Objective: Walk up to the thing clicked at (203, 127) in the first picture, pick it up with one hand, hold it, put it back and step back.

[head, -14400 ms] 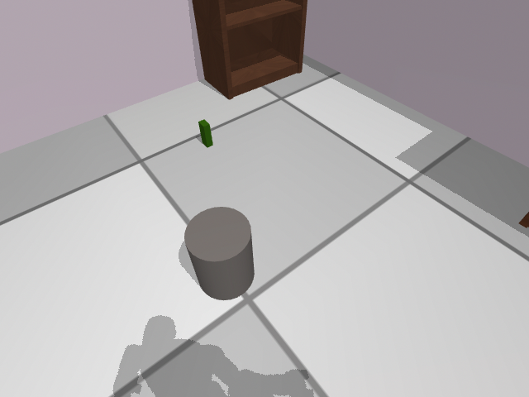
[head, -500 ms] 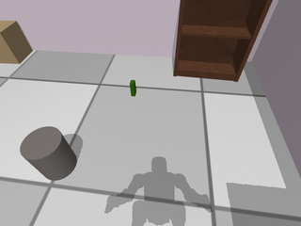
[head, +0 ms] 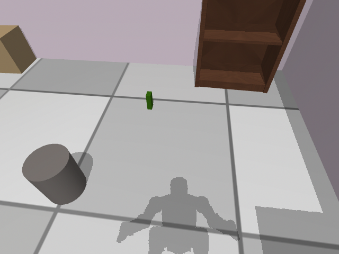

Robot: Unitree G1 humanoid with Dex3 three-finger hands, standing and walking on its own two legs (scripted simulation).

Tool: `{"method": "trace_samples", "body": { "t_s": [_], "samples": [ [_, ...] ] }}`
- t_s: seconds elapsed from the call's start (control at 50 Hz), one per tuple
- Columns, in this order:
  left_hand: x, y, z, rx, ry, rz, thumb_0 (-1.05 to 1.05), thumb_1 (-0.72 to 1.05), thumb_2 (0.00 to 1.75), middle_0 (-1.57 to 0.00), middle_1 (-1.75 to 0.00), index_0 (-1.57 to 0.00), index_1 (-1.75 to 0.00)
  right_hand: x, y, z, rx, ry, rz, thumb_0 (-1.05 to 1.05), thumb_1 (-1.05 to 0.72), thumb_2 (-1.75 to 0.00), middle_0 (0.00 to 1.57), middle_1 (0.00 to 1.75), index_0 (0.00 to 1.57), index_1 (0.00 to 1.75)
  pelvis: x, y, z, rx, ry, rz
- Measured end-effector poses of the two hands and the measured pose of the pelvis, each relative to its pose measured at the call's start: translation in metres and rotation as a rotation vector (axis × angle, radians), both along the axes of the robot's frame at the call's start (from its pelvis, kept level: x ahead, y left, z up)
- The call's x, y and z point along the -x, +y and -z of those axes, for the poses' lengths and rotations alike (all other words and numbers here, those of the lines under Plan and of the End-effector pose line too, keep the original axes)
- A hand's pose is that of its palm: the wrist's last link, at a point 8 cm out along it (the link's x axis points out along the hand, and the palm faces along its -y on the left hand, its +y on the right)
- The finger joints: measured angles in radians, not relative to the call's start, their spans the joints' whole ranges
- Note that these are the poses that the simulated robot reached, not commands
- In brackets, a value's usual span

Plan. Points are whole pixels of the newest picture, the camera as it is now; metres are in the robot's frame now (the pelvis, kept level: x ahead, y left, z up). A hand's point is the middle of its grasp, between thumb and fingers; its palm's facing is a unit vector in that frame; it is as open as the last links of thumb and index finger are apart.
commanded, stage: stand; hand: left
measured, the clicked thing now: (149, 100) +1.43 +0.24 -0.70
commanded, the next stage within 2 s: walk up in 0.96 s
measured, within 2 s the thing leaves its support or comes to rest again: neither
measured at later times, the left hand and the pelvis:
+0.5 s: hand out of the picture +0.07 +0.26 -0.16, palm faces +0.00 -0.94 -0.34, open 7.4 cm; pelvis +0.00 +0.00 +0.00, yaw +0 degrees
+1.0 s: hand out of the picture +0.07 +0.26 -0.16, palm faces +0.00 -0.94 -0.33, open 7.4 cm; pelvis +0.00 +0.00 +0.00, yaw +0 degrees
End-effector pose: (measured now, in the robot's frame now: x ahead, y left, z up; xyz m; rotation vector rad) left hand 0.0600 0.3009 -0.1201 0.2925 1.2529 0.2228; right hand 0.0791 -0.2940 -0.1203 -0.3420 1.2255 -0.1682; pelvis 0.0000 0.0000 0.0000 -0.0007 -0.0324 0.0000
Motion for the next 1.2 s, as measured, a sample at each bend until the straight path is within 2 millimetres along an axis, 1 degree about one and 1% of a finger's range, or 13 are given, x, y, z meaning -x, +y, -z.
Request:
{"method": "trace_samples", "body": {
  "t_s": [0.28, 0.98, 1.04, 1.08, 1.14, 1.2],
  "samples": [
    [-0.001, 0.0, 0.0, -0.002, 0.001, 0.006, 0.0, 0.9, 0.9, -0.21, -0.3, -0.2, -0.3, 0.007, -0.002, 0.001, 0.003, 0.018, 0.005, 0.0, -0.9, -0.9, 0.21, 0.3, 0.2, 0.29, -0.001, 0.0, 0.0, 0.0, 0.001, 0.001],
    [-0.004, 0.001, 0.0, 0.002, -0.01, 0.018, 0.0, 0.9, 0.9, -0.21, -0.3, -0.2, -0.3, 0.005, -0.002, -0.001, 0.001, 0.002, 0.011, 0.0, -0.9, -0.9, 0.21, 0.3, 0.2, 0.29, -0.002, 0.001, 0.0, 0.001, -0.001, 0.004],
    [-0.003, 0.009, -0.002, 0.011, -0.056, 0.001, 0.0, 0.9, 0.9, -0.21, -0.3, -0.2, -0.3, 0.002, -0.006, -0.003, 0.0, -0.003, -0.002, 0.0, -0.9, -0.9, 0.21, 0.3, 0.2, 0.3, -0.008, 0.002, 0.003, 0.007, 0.004, -0.019],
    [0.001, 0.019, -0.003, 0.002, -0.083, -0.021, 0.0, 0.9, 0.9, -0.21, -0.3, -0.2, -0.3, -0.005, -0.007, -0.006, 0.015, 0.01, -0.025, 0.0, -0.9, -0.9, 0.21, 0.3, 0.2, 0.3, -0.013, 0.006, 0.004, 0.001, 0.006, -0.033],
    [0.011, 0.038, -0.005, -0.014, -0.067, -0.051, 0.0, 0.9, 0.9, -0.21, -0.3, -0.2, -0.3, -0.026, -0.007, -0.013, 0.032, 0.002, -0.051, 0.0, -0.9, -0.9, 0.21, 0.3, 0.2, 0.3, -0.024, 0.018, 0.004, 0.01, 0.002, -0.048],
    [0.016, 0.063, 0.0, -0.025, -0.02, -0.071, 0.0, 0.9, 0.9, -0.21, -0.3, -0.2, -0.3, -0.053, 0.0, -0.02, 0.053, -0.028, -0.07, 0.0, -0.9, -0.9, 0.21, 0.3, 0.2, 0.3, -0.041, 0.032, 0.008, 0.016, -0.003, -0.061]
  ]
}}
